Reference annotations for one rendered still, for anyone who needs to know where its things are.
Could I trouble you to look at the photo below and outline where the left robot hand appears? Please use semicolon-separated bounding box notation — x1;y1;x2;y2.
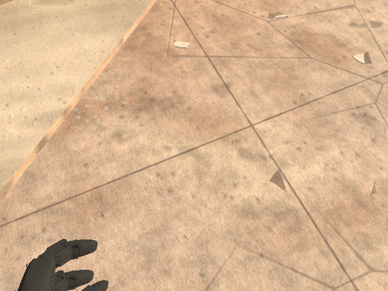
18;239;109;291

